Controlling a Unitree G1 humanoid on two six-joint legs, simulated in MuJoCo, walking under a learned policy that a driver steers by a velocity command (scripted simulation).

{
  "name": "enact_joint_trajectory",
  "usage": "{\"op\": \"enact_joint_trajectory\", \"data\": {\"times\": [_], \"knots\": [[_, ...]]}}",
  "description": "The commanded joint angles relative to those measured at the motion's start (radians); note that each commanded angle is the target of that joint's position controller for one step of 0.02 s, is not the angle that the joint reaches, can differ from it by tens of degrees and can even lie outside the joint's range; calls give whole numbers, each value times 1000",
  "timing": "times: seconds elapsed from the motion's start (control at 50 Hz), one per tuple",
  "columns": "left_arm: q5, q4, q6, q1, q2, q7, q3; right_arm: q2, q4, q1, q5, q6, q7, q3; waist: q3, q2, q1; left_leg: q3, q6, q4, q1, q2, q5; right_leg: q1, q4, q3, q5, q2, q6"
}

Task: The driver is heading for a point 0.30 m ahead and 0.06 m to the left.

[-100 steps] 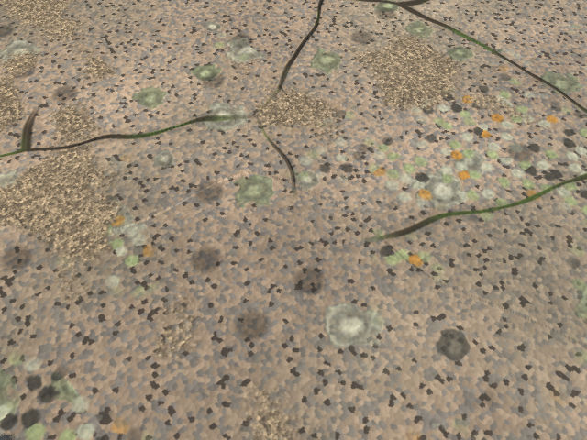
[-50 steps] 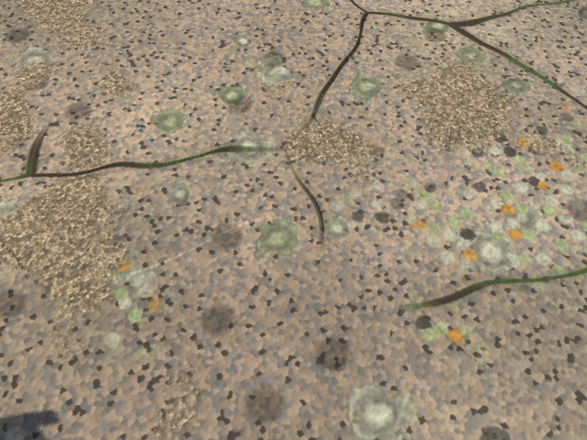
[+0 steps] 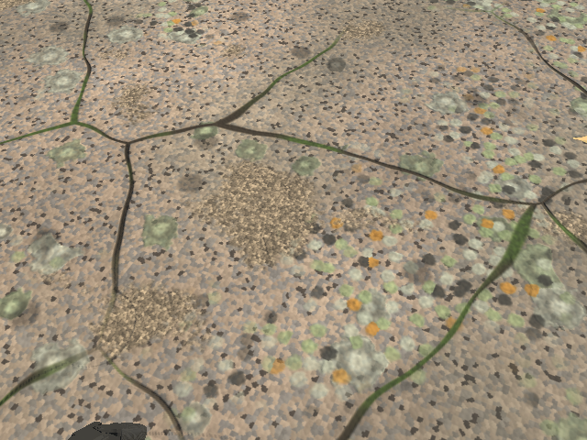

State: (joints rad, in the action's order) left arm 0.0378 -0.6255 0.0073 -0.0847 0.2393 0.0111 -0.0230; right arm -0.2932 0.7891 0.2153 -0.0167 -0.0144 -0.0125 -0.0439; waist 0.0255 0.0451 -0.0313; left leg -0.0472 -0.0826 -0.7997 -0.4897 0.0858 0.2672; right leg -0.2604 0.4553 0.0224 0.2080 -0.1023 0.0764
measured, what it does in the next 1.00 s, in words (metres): walks ahead, turning left: left foot, then right foot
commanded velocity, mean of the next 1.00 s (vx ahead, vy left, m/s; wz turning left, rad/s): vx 0.08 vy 0.00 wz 0.24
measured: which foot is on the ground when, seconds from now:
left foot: up 0.00-0.14, down 0.16-0.68, up 0.70-0.84, down 0.86-1.00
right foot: down 0.00-0.18, up 0.20-0.64, down 0.66-1.00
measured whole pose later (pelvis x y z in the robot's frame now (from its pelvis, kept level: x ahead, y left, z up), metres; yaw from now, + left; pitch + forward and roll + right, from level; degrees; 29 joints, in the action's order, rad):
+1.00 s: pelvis +0.17 +0.06 +0.00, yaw +16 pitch +0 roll +0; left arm 0.00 -0.80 -0.02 -0.12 0.22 0.00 -0.02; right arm -0.26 0.81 0.26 0.02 -0.02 -0.03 -0.03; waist 0.02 0.00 -0.01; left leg -0.05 -0.02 -0.51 -0.15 0.01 0.36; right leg -0.28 0.53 0.00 0.25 -0.01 0.01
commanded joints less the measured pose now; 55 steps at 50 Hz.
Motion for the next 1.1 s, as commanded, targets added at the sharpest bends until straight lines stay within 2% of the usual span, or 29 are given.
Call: {"op": "enact_joint_trajectory", "data": {"times": [0.02,0.1,0.14,0.16,0.18,0.2,0.22,0.26,0.28,0.32,0.36,0.4,0.42,0.46,0.52,0.6,0.64,0.66,0.68,0.7,0.72,0.74,0.78,0.84,0.88,0.9,0.94,1.0,1.1], "knots": [[-12,18,9,-53,201,14,-67,-146,-123,-91,-6,16,5,-42,-37,-171,80,26,16,-24,-38,4,105,99,-121,177,-253,365,182],[-33,23,30,-19,186,31,-73,-104,-125,-15,-12,18,32,-41,-80,-152,52,80,39,55,-5,-20,136,204,-21,141,-503,398,159],[-51,24,36,5,184,38,-78,-99,-115,46,-14,23,41,-47,-97,-140,10,112,76,254,113,-59,-36,182,76,66,-502,360,94],[-54,15,30,-23,167,38,-79,-140,-117,71,-4,26,34,-63,-98,-65,3,13,120,370,205,-40,-251,115,203,-2,-380,290,19],[-10,67,18,3,132,33,-71,-290,-138,99,4,32,16,-103,-122,218,28,-356,252,387,388,186,-738,-157,489,-105,-6,142,-97],[3,107,4,129,110,30,-62,-286,-141,169,31,39,21,-100,-166,281,-42,-565,429,405,506,282,-963,-386,673,6,478,-15,-128],[-13,91,-5,96,124,24,-65,-253,-149,165,41,49,23,-92,-205,133,-39,-499,429,394,556,263,-897,-428,780,94,471,26,-121],[-32,56,-9,72,127,26,-71,-214,-168,59,-5,42,5,-90,-159,22,10,-365,328,368,548,155,-777,-479,760,102,318,59,-125],[-29,53,-9,78,141,31,-77,-195,-181,26,-22,29,-8,-83,-154,26,19,-344,305,376,530,131,-732,-463,718,110,263,74,-134],[-44,13,-1,27,134,21,-74,-154,-198,-3,-6,4,-27,-63,-177,55,28,-267,293,374,513,117,-770,-402,715,58,186,75,-162],[-51,-15,-5,-5,118,-1,-64,-111,-165,78,-5,9,-29,-44,-210,64,0,-230,285,456,540,84,-293,-379,591,11,94,107,-164],[-61,-3,-19,48,119,-19,-60,-134,-147,117,6,24,-19,-42,-114,135,-45,-283,289,569,506,101,164,-419,491,-11,21,133,-150],[-60,12,-27,103,135,-18,-63,-144,-147,105,23,32,-18,-40,-27,137,-61,-304,293,596,462,109,152,-432,430,0,7,142,-141],[-47,17,-51,126,134,-16,-61,-149,-140,87,36,42,-18,-36,30,99,-60,-278,296,586,457,115,-59,-414,318,9,-2,147,-132],[-36,-7,-69,66,119,-19,-55,-162,-131,48,31,42,-11,-34,-9,88,-34,-199,296,521,424,105,-435,-272,213,-11,-3,139,-136],[-40,-24,-66,22,125,-25,-57,-142,-115,27,14,30,0,-28,-31,72,-12,-194,282,452,376,98,-580,-134,134,-29,-35,111,-111],[-32,-40,-72,-30,124,-26,-59,-125,-109,7,3,27,0,-22,-46,42,35,-201,243,399,359,71,-525,-6,-29,-32,-185,99,-78],[-20,-43,-76,-54,151,-19,-65,-108,-101,26,13,34,1,-18,-74,13,44,-189,201,359,338,33,-501,99,-71,22,-362,141,-55],[-11,-36,-78,-92,229,-9,-80,-86,-108,68,42,46,1,-11,-162,-87,21,-146,147,271,274,-33,-352,266,6,128,-692,261,0],[-15,-54,-67,-121,204,-3,-72,-54,-91,139,47,48,-4,-1,-249,-198,7,-101,86,188,181,-88,-109,391,54,218,-777,346,123],[-28,-62,-55,-129,135,-4,-53,-70,-83,115,41,41,-9,-2,-251,-228,36,-80,48,129,169,-92,130,352,10,285,-713,392,183],[-32,-73,-49,-104,98,-6,-37,-76,-93,72,29,26,-11,-6,-205,-247,32,-68,32,96,139,-82,289,298,-30,318,-605,403,187],[-28,-76,-48,-59,119,-12,-34,-74,-89,51,24,-5,-20,-13,-135,-204,24,-53,12,89,129,-64,325,200,-74,305,-441,387,158],[-33,-64,-35,61,134,-8,-35,-38,-37,119,28,-16,-21,-7,-113,-177,-39,-18,25,363,335,-56,-15,29,-76,168,-229,280,63],[-29,-87,-32,9,114,-7,-28,-82,-49,74,41,-16,-18,-11,-85,-105,9,-56,54,400,344,-33,-119,-3,-54,89,-7,197,-14],[-26,-86,-31,1,109,-9,-27,-115,-34,65,31,-12,-16,-21,-35,-1,43,-43,83,364,244,-45,-34,38,-54,40,57,150,-38],[-25,-101,-39,16,113,-11,-26,-67,-39,40,33,2,-16,-11,-26,-22,27,-40,91,371,247,-44,-73,63,-6,47,-76,152,-35],[-41,-129,-45,-6,109,-7,-29,-81,-18,67,32,20,-23,-17,-80,-15,24,-39,75,354,302,-40,-251,110,51,40,-333,157,-13],[-42,-180,-29,-4,104,-9,-32,-73,6,74,26,9,-27,-16,-72,-31,22,-29,74,355,321,-47,-268,121,54,33,-344,149,-17]]}}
